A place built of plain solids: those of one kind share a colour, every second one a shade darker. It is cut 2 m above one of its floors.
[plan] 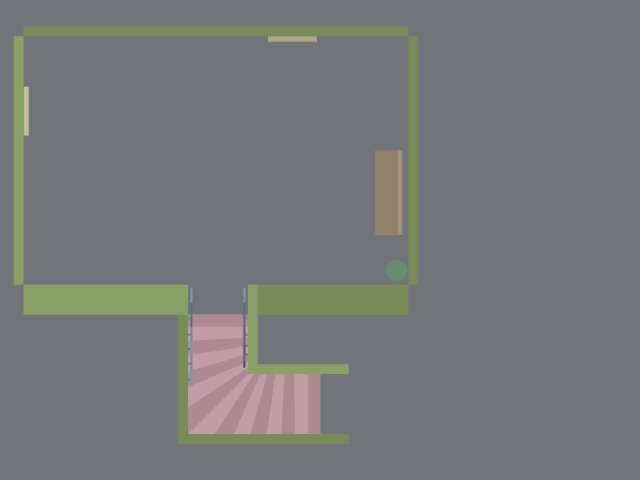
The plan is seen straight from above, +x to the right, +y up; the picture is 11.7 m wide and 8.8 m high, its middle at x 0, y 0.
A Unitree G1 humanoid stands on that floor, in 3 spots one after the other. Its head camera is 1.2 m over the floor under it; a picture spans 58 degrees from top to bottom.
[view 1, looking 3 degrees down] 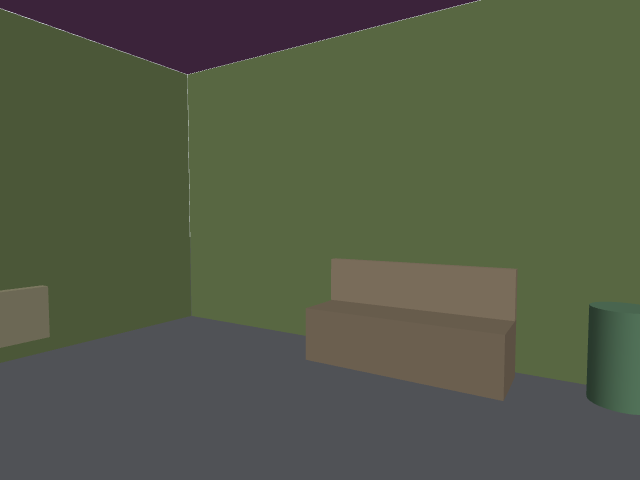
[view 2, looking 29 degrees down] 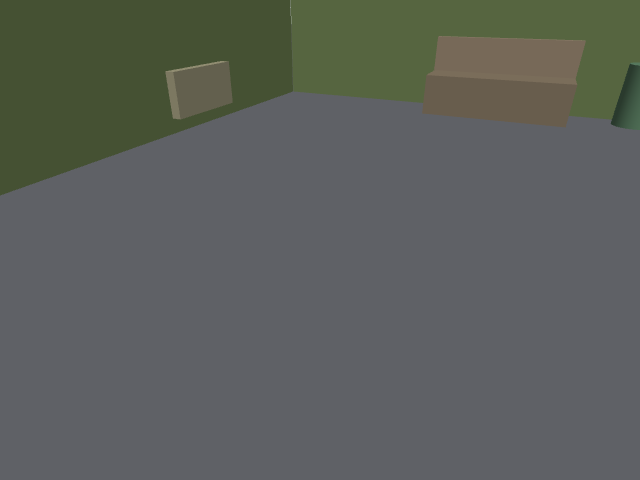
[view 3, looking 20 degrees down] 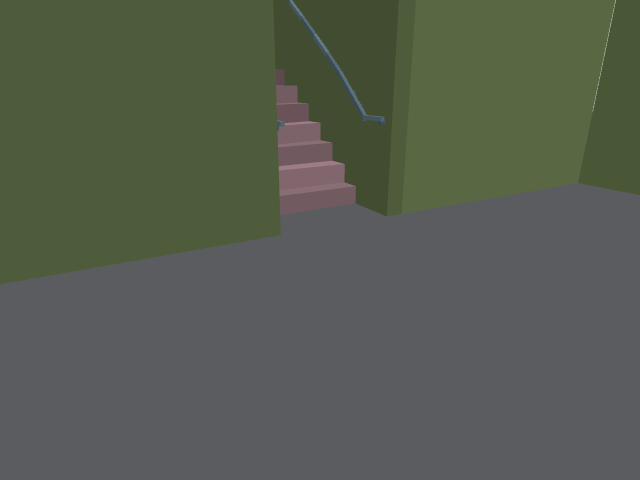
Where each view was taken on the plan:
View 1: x -1.98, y -0.36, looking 32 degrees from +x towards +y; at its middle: wall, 4.25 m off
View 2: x -4.33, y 0.52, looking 25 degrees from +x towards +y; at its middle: ground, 2.48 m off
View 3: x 0.05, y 2.33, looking -119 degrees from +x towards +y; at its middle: ground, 3.51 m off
